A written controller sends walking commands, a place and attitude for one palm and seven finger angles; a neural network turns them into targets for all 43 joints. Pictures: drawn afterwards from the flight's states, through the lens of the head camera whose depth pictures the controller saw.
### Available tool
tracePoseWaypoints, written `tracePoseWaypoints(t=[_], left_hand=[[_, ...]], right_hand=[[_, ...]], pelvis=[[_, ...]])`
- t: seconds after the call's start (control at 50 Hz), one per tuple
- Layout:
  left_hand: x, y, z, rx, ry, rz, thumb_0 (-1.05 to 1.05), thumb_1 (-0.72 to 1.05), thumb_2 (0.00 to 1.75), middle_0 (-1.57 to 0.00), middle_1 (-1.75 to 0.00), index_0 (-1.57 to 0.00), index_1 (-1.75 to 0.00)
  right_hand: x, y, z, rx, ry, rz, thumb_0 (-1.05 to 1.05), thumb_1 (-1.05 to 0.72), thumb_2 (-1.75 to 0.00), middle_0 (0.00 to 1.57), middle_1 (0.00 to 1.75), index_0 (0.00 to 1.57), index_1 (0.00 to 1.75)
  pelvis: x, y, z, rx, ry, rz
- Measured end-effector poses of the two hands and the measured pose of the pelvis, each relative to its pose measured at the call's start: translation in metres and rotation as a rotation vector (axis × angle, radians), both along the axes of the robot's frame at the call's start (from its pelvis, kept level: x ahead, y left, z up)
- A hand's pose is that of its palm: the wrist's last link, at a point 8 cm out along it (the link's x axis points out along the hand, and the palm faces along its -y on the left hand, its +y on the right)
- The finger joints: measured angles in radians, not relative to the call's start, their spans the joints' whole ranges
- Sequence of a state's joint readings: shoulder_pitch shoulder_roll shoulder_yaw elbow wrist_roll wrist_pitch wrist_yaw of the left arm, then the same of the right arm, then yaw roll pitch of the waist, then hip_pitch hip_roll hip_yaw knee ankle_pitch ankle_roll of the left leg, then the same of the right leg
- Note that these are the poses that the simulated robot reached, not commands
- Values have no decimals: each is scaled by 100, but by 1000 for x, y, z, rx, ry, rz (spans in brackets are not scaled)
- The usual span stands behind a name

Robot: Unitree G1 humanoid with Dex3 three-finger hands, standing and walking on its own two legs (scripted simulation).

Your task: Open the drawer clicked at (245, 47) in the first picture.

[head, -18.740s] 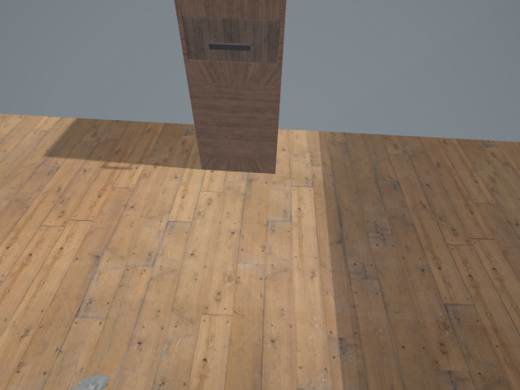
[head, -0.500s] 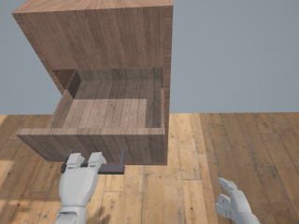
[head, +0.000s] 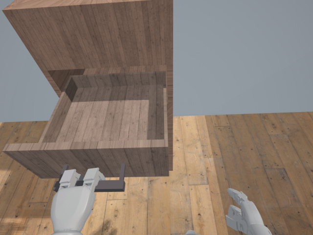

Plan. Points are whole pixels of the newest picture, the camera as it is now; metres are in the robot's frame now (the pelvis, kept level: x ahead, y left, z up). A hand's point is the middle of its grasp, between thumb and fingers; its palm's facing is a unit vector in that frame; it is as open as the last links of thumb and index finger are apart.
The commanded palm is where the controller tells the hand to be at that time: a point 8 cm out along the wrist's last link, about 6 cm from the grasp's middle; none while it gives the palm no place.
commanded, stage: pull the drawer open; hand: left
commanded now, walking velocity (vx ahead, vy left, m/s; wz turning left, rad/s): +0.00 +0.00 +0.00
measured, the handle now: (91, 177) +0.25 +0.19 +0.02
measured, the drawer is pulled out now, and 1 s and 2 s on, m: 0.30 0.30 0.30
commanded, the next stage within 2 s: open the thumb to release the handle in 0.12 s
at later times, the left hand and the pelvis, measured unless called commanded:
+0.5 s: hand (80, 203) +0.20 +0.21 +0.00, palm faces +0.04 -0.10 -0.99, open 7.5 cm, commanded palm +0.16 +0.22 +0.04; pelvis -0.01 +0.00 +0.01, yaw +2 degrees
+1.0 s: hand (85, 201) +0.20 +0.20 -0.01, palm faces +0.05 -0.10 -0.99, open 13.8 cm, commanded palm +0.18 +0.20 +0.05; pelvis -0.02 +0.00 +0.01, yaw +2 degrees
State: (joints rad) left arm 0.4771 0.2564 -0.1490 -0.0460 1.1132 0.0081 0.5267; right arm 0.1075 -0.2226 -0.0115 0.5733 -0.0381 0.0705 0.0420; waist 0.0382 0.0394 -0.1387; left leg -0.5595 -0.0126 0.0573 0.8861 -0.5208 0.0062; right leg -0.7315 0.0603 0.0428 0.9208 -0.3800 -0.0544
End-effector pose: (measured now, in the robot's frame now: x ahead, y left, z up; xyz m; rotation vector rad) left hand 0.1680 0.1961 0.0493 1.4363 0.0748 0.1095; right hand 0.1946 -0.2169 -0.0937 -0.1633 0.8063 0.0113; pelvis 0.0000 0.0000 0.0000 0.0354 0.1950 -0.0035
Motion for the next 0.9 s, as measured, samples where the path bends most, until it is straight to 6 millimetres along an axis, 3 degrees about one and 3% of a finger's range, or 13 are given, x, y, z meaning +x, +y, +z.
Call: tracePoseWaypoints(t=[0.24, 0.38, 0.5, 0.74, 0.9], left_hand=[[1, -1, -1, 13, -9, 9, 3, 70, 82, -25, -129, -37, -128], [6, 15, -1, 63, -26, 63, 1, 66, 81, -32, -129, -38, -131], [5, 13, 3, 27, -1, 91, 0, 42, 70, -33, -127, -38, -129], [2, 16, 1, 36, -1, 44, 0, -27, 40, -30, -123, -33, -123], [3, 11, 1, 17, -9, 58, 0, -45, 32, -30, -121, -32, -121]], right_hand=[[-4, -5, -6, -15, 25, -7, 1, -90, -90, 19, 30, 19, 30], [3, -2, -6, -34, 27, -1, 1, -90, -90, 19, 30, 20, 30], [8, 2, 4, -32, -8, 2, 1, -90, -90, 19, 30, 20, 30], [6, 5, 13, -53, -30, 15, 1, -90, -90, 20, 30, 20, 30], [-6, 7, 6, -45, -3, 9, 1, -90, -90, 20, 30, 20, 30]], pelvis=[[0, 0, 0, 0, 6, 8], [-4, -2, 2, -2, -2, 25], [-7, -2, 7, -1, -23, 31], [-15, -2, 8, -6, -38, 36], [-19, 2, 8, -10, -42, 45]])
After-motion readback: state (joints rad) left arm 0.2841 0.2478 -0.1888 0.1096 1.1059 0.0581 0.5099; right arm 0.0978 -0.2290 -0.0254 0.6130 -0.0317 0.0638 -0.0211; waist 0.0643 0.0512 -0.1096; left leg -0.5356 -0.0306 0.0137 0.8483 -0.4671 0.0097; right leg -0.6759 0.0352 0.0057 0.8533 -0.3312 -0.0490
